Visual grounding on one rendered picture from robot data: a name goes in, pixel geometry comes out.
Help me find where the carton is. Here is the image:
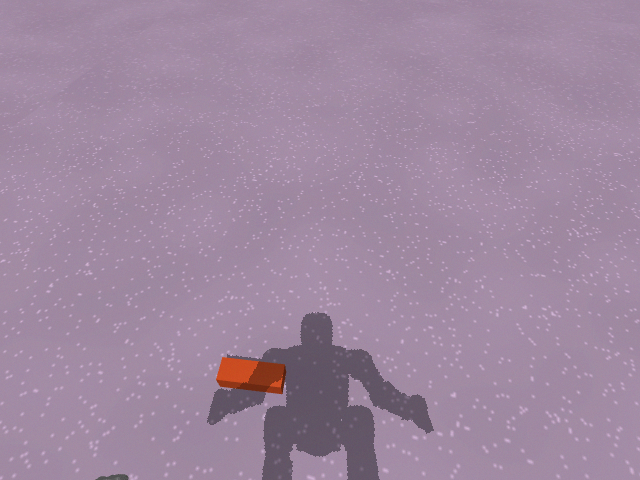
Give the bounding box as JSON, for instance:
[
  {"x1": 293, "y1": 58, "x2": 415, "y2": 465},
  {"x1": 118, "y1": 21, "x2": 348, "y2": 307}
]
[{"x1": 216, "y1": 357, "x2": 286, "y2": 394}]

